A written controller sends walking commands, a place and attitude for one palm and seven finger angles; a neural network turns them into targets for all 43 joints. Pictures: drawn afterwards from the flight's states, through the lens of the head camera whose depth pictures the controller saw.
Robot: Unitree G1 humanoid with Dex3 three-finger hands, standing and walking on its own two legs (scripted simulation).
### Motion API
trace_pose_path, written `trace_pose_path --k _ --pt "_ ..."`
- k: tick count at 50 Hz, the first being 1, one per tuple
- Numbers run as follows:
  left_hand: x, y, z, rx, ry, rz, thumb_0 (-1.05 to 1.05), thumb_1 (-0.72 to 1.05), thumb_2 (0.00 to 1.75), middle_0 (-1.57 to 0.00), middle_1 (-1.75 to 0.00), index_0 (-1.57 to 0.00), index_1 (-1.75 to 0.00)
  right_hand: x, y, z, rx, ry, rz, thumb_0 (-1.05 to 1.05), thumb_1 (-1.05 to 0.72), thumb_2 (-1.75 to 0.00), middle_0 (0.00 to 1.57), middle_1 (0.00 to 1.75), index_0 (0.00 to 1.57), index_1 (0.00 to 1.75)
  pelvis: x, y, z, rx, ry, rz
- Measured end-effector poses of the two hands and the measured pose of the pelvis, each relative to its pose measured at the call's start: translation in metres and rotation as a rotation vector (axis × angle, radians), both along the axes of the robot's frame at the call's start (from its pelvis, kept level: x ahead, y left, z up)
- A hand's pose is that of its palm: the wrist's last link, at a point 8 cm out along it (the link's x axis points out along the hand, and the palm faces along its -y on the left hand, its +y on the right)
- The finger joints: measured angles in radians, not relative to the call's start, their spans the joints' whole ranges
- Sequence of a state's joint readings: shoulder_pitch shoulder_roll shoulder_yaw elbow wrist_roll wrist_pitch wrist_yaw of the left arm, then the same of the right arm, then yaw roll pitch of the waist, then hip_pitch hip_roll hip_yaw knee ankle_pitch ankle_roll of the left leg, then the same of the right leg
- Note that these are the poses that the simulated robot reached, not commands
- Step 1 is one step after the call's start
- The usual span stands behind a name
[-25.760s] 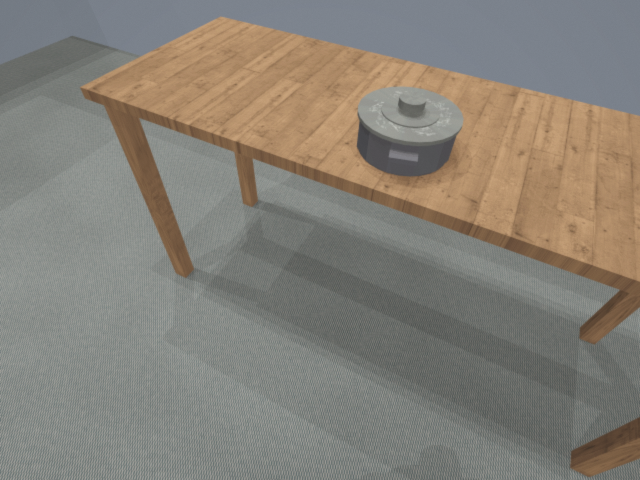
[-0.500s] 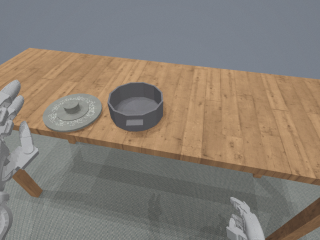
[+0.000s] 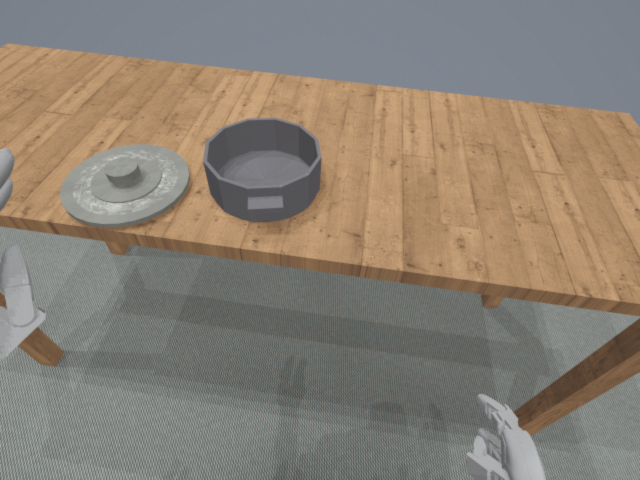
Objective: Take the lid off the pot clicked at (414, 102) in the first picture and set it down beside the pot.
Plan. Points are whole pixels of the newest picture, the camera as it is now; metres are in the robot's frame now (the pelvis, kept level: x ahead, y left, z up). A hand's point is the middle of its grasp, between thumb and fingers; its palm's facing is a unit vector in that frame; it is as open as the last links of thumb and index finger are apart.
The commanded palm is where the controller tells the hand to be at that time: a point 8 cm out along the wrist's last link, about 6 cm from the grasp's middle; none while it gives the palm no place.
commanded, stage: step back with the hand held close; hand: left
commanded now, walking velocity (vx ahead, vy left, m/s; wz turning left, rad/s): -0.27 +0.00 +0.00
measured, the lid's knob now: (122, 170) +0.55 +0.37 +0.05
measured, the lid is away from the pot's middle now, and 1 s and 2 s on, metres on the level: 0.23 0.23 0.23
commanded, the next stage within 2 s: stop stepping back and stand still in 0.96 s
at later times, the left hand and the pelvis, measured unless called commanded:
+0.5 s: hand (8, 365) +0.15 +0.23 +0.22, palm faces +0.35 -0.82 -0.46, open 7.4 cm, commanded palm +0.08 +0.28 +0.23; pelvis -0.05 +0.00 +0.00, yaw -1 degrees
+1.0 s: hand out of the picture +0.08 +0.26 +0.23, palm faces +0.34 -0.85 -0.39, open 7.4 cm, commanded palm +0.01 +0.31 +0.23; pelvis -0.12 +0.03 +0.01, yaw -1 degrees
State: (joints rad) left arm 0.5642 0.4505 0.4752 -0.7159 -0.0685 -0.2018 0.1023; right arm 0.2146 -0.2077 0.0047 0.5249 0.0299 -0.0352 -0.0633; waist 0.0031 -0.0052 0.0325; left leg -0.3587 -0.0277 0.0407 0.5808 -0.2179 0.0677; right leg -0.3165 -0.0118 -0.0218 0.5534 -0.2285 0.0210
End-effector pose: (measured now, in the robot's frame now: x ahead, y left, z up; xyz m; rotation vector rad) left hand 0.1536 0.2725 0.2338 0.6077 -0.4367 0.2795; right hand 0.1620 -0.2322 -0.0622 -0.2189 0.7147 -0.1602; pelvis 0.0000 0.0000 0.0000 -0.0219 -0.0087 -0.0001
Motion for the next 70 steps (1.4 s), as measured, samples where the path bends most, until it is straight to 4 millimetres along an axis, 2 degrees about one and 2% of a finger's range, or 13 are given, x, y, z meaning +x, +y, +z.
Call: trace_pose_path --k 12,18,22,27,32,39,44,49,53,55,60,66,70 --pt "-0.023 0.006 -0.006 -0.068 -0.099 -0.025 0.01 0.89 0.9 -0.21 -0.3 -0.22 -0.3 -0.04 -0.002 -0.003 -0.052 0.025 -0.027 0.02 -0.9 -0.9 0.21 0.3 0.2 0.3 -0.025 0.009 -0.005 -0.041 0.001 0.006" --pt "-0.03 0.012 0.005 -0.019 -0.083 -0.012 0.01 0.88 0.9 -0.21 -0.3 -0.22 -0.3 -0.054 0.005 0.006 -0.038 0.007 -0.03 0.02 -0.9 -0.9 0.21 0.3 0.2 0.3 -0.032 0.009 0.005 -0.053 0.033 0.016" --pt "-0.038 0.005 0.007 0.011 -0.08 -0.03 0.01 0.89 0.9 -0.21 -0.3 -0.21 -0.3 -0.054 0.008 0.003 -0.021 0.003 0.002 0.02 -0.9 -0.9 0.21 0.3 0.2 0.3 -0.04 0.004 0.003 -0.022 0.07 -0.004" --pt "-0.041 -0.01 0.003 -0.011 -0.059 -0.1 0.01 0.89 0.9 -0.21 -0.3 -0.21 -0.3 -0.057 0.005 -0.001 -0.008 0.01 0.006 0.02 -0.9 -0.9 0.21 0.3 0.2 0.3 -0.063 0.001 0.004 -0.038 0.055 -0.02" --pt "-0.062 -0.017 0.004 0.002 -0.065 -0.15 0.01 0.88 0.9 -0.22 -0.3 -0.22 -0.3 -0.071 -0.004 0.007 -0.012 -0.03 -0.031 0.02 -0.9 -0.9 0.21 0.3 0.2 0.3 -0.075 -0.002 0.001 -0.053 0.023 -0.015" --pt "-0.087 0.007 0.006 -0.046 -0.199 -0.112 0.01 0.88 0.9 -0.22 -0.3 -0.22 -0.3 -0.1 -0.012 0.006 -0.089 -0.01 -0.076 0.01 -0.9 -0.9 0.21 0.3 0.2 0.3 -0.081 0.014 -0.006 -0.079 -0.012 0.008" --pt "-0.089 0.032 -0.001 -0.088 -0.201 -0.069 0.01 0.88 0.9 -0.21 -0.3 -0.22 -0.3 -0.119 0.004 0.007 -0.101 0.007 -0.066 0.02 -0.9 -0.9 0.2 0.3 0.2 0.3 -0.099 0.026 -0.004 -0.087 -0.001 -0.008" --pt "-0.106 0.036 0.002 -0.088 -0.107 -0.081 0.01 0.89 0.9 -0.21 -0.3 -0.21 -0.3 -0.138 0.032 0.014 -0.037 0.0 -0.023 0.02 -0.9 -0.9 0.2 0.3 0.2 0.3 -0.119 0.029 0.007 -0.095 0.042 -0.017" --pt "-0.131 0.027 0.004 -0.033 -0.124 -0.146 0.01 0.89 0.9 -0.21 -0.3 -0.21 -0.3 -0.151 0.044 0.006 -0.027 -0.006 -0.002 0.02 -0.9 -0.9 0.21 0.3 0.2 0.3 -0.138 0.037 -0.001 -0.059 0.034 -0.071" --pt "-0.128 0.032 -0.007 -0.064 -0.1 -0.161 0.01 0.89 0.9 -0.21 -0.3 -0.21 -0.3 -0.161 0.047 -0.002 -0.007 0.017 -0.019 0.01 -0.9 -0.9 0.21 0.3 0.2 0.3 -0.143 0.046 -0.002 -0.06 0.019 -0.063" --pt "-0.128 0.056 -0.015 -0.13 -0.148 -0.155 0.01 0.88 0.9 -0.22 -0.3 -0.22 -0.3 -0.186 0.055 0.001 -0.056 -0.028 -0.087 0.02 -0.9 -0.9 0.21 0.3 0.2 0.3 -0.16 0.065 -0.013 -0.051 0.023 -0.058" --pt "-0.149 0.065 -0.001 -0.101 -0.059 -0.141 0.01 0.89 0.9 -0.21 -0.3 -0.21 -0.3 -0.225 0.078 0.018 -0.003 -0.01 -0.096 0.02 -0.9 -0.9 0.21 0.3 0.2 0.3 -0.179 0.071 0.011 -0.037 0.03 -0.069" --pt "-0.173 0.062 0.012 -0.027 -0.007 -0.131 0.01 0.89 0.9 -0.21 -0.3 -0.21 -0.3 -0.239 0.084 0.017 0.005 0.036 -0.068 0.02 -0.9 -0.9 0.21 0.3 0.2 0.3 -0.184 0.073 0.019 -0.025 0.045 -0.057"
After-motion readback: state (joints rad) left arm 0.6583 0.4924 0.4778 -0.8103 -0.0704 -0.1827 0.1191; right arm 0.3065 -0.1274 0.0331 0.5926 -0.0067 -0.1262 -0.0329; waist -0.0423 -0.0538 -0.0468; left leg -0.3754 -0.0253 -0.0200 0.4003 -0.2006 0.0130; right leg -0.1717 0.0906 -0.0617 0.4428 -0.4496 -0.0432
